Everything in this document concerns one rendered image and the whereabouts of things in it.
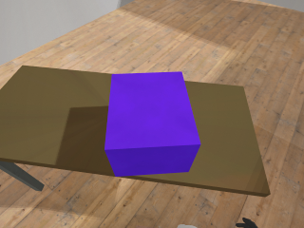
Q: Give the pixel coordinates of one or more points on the table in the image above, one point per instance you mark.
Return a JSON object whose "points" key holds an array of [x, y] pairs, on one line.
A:
{"points": [[57, 118]]}

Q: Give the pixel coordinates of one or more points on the carton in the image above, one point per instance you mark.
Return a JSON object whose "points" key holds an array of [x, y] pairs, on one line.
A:
{"points": [[150, 126]]}

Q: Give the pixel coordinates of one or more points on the right robot hand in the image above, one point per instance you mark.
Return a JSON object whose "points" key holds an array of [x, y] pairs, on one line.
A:
{"points": [[247, 224]]}

